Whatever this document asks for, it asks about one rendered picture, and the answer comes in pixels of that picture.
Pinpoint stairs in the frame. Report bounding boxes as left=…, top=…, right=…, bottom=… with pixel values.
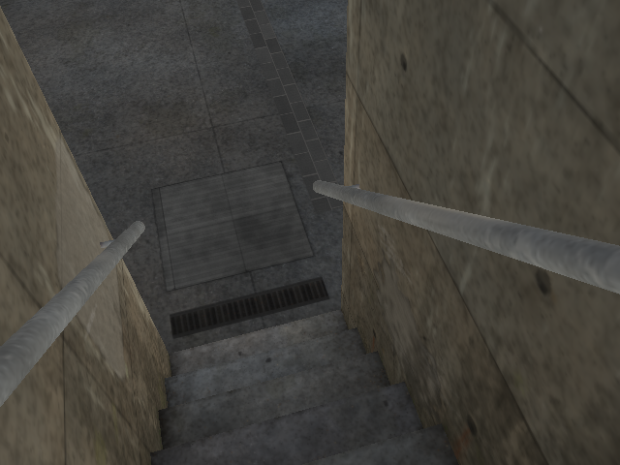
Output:
left=150, top=309, right=459, bottom=465

